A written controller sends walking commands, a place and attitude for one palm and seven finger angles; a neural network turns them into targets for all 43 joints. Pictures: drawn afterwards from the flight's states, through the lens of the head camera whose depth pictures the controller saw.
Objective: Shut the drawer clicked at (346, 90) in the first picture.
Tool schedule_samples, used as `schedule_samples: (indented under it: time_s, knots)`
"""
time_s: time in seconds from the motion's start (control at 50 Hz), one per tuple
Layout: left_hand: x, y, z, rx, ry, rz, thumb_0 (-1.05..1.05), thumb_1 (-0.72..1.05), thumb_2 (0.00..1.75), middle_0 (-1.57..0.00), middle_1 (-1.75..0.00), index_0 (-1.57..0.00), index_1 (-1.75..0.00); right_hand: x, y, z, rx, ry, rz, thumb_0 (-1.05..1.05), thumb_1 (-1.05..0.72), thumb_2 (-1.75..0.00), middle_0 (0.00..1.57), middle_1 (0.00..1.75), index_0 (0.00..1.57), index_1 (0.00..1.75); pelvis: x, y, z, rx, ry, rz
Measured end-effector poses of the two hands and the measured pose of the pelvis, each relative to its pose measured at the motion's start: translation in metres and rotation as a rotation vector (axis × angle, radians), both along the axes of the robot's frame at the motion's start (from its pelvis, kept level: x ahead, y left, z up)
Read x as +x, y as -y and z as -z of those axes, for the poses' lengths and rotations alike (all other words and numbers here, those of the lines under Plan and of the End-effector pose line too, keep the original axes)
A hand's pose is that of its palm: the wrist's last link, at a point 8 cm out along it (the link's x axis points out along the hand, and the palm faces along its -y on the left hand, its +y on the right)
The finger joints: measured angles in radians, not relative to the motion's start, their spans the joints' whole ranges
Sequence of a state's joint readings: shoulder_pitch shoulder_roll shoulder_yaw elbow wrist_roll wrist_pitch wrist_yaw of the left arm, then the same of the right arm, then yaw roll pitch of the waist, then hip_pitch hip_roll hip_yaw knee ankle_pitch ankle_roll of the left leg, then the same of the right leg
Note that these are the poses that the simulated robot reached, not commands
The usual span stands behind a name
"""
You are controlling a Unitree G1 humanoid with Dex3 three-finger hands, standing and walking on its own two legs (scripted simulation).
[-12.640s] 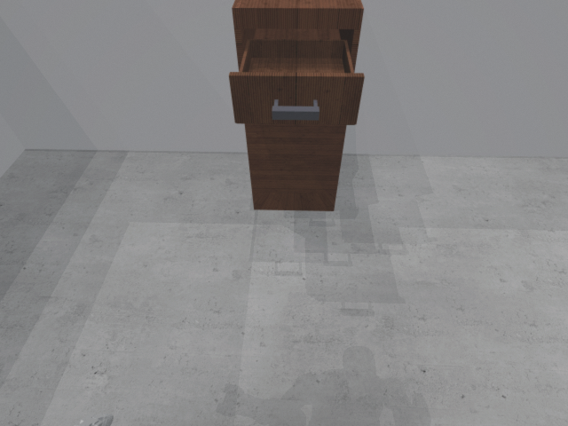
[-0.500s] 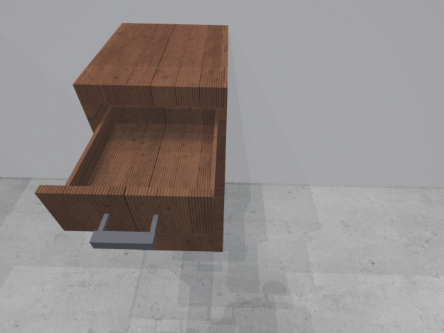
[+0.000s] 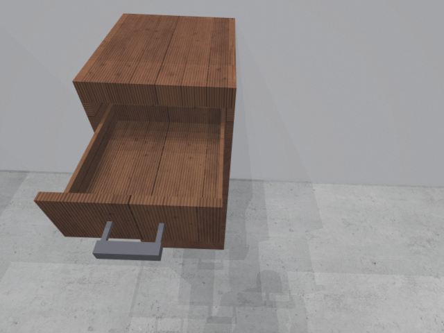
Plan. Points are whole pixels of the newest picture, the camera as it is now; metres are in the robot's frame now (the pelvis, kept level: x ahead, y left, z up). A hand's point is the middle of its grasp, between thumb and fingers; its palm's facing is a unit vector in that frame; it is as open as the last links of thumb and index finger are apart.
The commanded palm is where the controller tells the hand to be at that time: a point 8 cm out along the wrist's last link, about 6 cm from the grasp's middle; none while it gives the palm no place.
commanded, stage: come to a stop and stand still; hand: left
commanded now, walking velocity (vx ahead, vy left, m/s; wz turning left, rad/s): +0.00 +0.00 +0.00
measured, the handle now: (131, 239) +0.28 +0.20 -0.01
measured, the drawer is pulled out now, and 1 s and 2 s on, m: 0.30 0.30 0.30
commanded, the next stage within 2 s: look again from close up in 0.14 s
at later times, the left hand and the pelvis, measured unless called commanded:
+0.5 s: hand out of the picture -0.01 +0.17 -0.18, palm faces +0.02 -0.98 -0.18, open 7.3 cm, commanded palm none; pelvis +0.01 +0.01 +0.00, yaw +0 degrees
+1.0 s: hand (124, 310) +0.17 +0.18 -0.04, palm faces +0.20 -0.96 -0.19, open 6.9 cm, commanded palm +0.10 +0.21 -0.05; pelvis -0.01 +0.00 -0.02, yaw +2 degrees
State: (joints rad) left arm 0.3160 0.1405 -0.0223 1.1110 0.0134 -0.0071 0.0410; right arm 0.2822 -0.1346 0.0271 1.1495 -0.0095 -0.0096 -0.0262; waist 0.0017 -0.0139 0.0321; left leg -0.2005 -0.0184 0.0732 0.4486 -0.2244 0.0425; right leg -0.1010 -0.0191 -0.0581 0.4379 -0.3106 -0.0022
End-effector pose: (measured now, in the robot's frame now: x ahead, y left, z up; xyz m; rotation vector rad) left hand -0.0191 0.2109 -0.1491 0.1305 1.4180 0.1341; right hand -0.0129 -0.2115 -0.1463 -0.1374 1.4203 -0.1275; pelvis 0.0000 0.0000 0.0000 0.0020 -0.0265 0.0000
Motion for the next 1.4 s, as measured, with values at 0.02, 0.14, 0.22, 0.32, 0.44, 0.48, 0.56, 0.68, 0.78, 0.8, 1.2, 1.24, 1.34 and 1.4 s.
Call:
schedule_samples:
  time_s: [0.02,0.14,0.22,0.32,0.44,0.48,0.56,0.68,0.78,0.8,1.2,1.24,1.34,1.4]
  knots:
    - [0.000,0.001,0.000,-0.003,0.000,-0.002,0.00,0.91,0.90,-0.20,-0.30,-0.20,-0.30,0.003,0.001,0.000,-0.004,0.005,-0.001,0.02,-0.92,-0.90,0.20,0.30,0.20,0.30,0.001,-0.001,0.000,0.000,0.000,0.000]
    - [-0.001,0.002,0.001,-0.012,-0.015,-0.006,0.00,0.91,0.90,-0.20,-0.30,-0.20,-0.30,0.018,0.006,-0.003,-0.024,0.037,-0.005,0.02,-0.93,-0.90,0.20,0.30,0.20,0.30,0.005,-0.004,-0.001,0.003,-0.004,0.003]
    - [-0.002,0.000,0.001,-0.011,-0.024,-0.007,0.00,0.91,0.90,-0.20,-0.30,-0.20,-0.30,0.024,0.007,-0.005,-0.031,0.048,-0.007,0.02,-0.92,-0.90,0.20,0.30,0.20,0.30,0.007,-0.004,-0.001,0.004,-0.006,0.005]
    - [0.000,-0.004,0.000,-0.003,-0.028,-0.008,0.00,0.91,0.90,-0.20,-0.30,-0.20,-0.30,0.027,0.007,-0.005,-0.033,0.047,-0.009,0.01,-0.92,-0.90,0.20,0.30,0.20,0.30,0.009,-0.005,-0.001,0.004,-0.008,0.005]
    - [0.004,-0.009,-0.001,0.010,-0.024,-0.007,0.00,0.91,0.90,-0.20,-0.30,-0.20,-0.30,0.025,0.005,-0.003,-0.026,0.036,-0.006,0.01,-0.92,-0.90,0.20,0.30,0.20,0.30,0.012,-0.005,-0.001,0.006,-0.006,0.005]
    - [0.005,-0.010,-0.002,0.013,-0.023,-0.006,0.00,0.91,0.90,-0.20,-0.30,-0.20,-0.30,0.023,0.004,-0.003,-0.023,0.031,-0.004,0.01,-0.92,-0.90,0.20,0.30,0.20,0.30,0.012,-0.005,-0.001,0.006,-0.006,0.005]
    - [0.007,-0.010,-0.002,0.015,-0.020,-0.004,0.00,0.91,0.90,-0.20,-0.30,-0.20,-0.30,0.020,0.002,-0.002,-0.016,0.022,-0.001,0.01,-0.92,-0.90,0.20,0.30,0.20,0.30,0.013,-0.005,-0.001,0.007,-0.006,0.005]
    - [0.009,-0.007,-0.002,0.013,-0.017,-0.003,0.00,0.91,0.90,-0.20,-0.30,-0.20,-0.30,0.015,0.000,-0.001,-0.006,0.007,0.005,0.01,-0.92,-0.90,0.20,0.30,0.20,0.30,0.014,-0.004,-0.001,0.008,-0.006,0.006]
    - [0.008,-0.003,-0.002,0.006,-0.021,-0.002,0.00,0.91,0.90,-0.20,-0.30,-0.20,-0.30,0.012,-0.001,-0.001,-0.002,0.001,0.011,0.01,-0.91,-0.90,0.20,0.30,0.20,0.30,0.014,-0.002,-0.001,0.008,-0.007,0.007]
    - [0.008,-0.002,-0.002,0.005,-0.022,-0.003,0.00,0.91,0.90,-0.20,-0.30,-0.20,-0.30,0.012,-0.001,-0.001,-0.002,0.000,0.012,0.01,-0.91,-0.90,0.20,0.30,0.20,0.30,0.014,-0.002,-0.001,0.008,-0.007,0.007]
    - [0.114,0.020,-0.125,-0.059,1.399,0.102,0.02,0.92,0.90,-0.43,-0.56,-0.37,-0.54,0.187,0.063,-0.048,-0.134,0.957,-0.188,0.01,-0.91,-0.90,0.20,0.30,0.20,0.30,-0.043,0.028,0.071,-0.011,-0.200,-0.020]
    - [0.107,0.018,-0.128,-0.039,1.454,0.100,0.02,0.91,0.90,-0.48,-0.60,-0.43,-0.58,0.196,0.058,-0.044,-0.114,0.981,-0.207,0.01,-0.90,-0.90,0.20,0.30,0.20,0.30,-0.050,0.032,0.080,-0.019,-0.199,-0.031]
    - [0.110,0.012,-0.129,-0.046,1.413,0.102,0.01,0.90,0.90,-0.58,-0.70,-0.55,-0.70,0.192,0.037,-0.029,-0.038,0.962,-0.214,0.01,-0.90,-0.90,0.20,0.30,0.20,0.30,-0.058,0.040,0.084,-0.034,-0.185,-0.049]
    - [0.120,0.013,-0.137,-0.064,1.375,0.131,0.02,0.90,0.90,-0.64,-0.77,-0.62,-0.77,0.175,0.027,-0.020,-0.002,0.914,-0.190,0.01,-0.90,-0.90,0.20,0.30,0.20,0.30,-0.056,0.042,0.079,-0.037,-0.176,-0.051]
